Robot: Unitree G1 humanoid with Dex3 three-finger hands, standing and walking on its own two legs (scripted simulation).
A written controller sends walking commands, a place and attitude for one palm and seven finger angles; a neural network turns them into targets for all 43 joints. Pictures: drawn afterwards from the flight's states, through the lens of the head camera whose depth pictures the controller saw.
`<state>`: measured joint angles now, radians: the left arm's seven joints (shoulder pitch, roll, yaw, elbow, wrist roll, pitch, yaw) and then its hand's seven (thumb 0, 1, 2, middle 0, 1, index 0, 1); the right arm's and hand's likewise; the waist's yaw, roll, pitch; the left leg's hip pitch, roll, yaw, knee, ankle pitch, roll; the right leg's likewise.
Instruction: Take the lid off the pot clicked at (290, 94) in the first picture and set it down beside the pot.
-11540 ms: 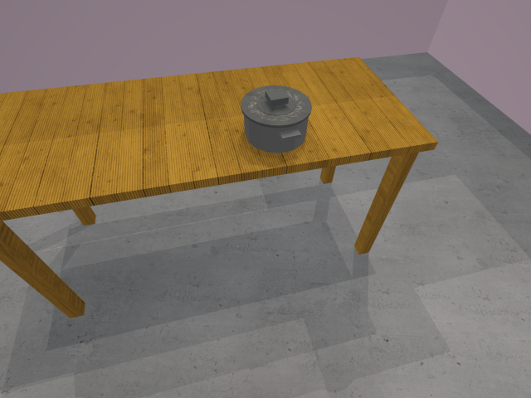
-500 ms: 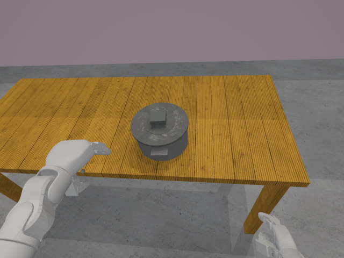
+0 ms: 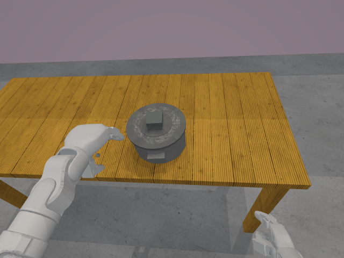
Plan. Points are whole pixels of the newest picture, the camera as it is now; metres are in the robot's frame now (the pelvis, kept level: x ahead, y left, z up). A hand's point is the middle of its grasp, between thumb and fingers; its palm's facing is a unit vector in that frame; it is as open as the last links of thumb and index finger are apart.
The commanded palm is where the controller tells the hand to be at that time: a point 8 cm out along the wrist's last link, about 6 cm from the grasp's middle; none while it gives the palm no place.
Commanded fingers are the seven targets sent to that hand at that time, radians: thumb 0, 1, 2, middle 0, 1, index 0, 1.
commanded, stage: move the open hand above the knob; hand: left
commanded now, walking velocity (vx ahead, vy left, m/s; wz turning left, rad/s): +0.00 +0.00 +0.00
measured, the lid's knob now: (154, 119) +0.50 +0.11 +0.00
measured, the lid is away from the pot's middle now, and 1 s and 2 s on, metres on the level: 0.00 0.00 0.00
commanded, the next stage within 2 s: lower the open fingers around the knob in 1.94 s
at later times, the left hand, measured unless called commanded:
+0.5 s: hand (124, 135) +0.39 +0.16 +0.07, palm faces -0.28 -0.06 -0.96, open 10.0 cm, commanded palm +0.38 +0.16 +0.13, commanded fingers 0.00 -0.24 1.31 -0.82 -0.08 -0.82 -0.08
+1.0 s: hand (139, 119) +0.44 +0.13 +0.07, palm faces -0.32 -0.05 -0.95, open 10.0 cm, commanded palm +0.44 +0.13 +0.13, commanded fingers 0.00 -0.24 1.31 -0.82 -0.08 -0.82 -0.08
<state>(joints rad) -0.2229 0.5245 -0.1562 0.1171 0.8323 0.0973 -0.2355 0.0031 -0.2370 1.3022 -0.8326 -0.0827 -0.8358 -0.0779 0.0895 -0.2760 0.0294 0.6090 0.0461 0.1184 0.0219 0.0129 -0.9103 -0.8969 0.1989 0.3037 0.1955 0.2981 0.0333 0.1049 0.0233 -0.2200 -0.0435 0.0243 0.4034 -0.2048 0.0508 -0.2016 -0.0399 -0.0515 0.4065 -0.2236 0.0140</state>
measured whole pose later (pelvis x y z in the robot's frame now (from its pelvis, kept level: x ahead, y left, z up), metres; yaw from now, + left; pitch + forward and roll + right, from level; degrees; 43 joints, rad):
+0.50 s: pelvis +0.01 -0.01 +0.00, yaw +0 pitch +3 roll +0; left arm -0.47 0.45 -0.26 0.34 0.85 0.19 -0.22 0.00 -0.24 1.30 -0.83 -0.08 -0.84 -0.08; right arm 0.10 -0.28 0.03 0.63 0.07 0.16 0.01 0.01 -0.91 -0.90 0.20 0.30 0.19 0.30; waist 0.00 0.10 0.00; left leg -0.26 -0.03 0.02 0.44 -0.24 0.03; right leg -0.26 -0.03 -0.05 0.47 -0.27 0.00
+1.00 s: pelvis +0.02 -0.01 -0.01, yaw +0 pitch +7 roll +0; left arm -0.73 0.38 -0.30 0.65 0.86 0.21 -0.21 0.00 -0.24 1.30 -0.83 -0.08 -0.83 -0.08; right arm 0.13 -0.28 0.02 0.66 0.08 0.19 0.01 0.01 -0.91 -0.90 0.20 0.30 0.19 0.30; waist -0.03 0.09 -0.03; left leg -0.33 -0.03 0.03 0.47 -0.25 0.04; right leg -0.33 -0.03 -0.04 0.50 -0.28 0.00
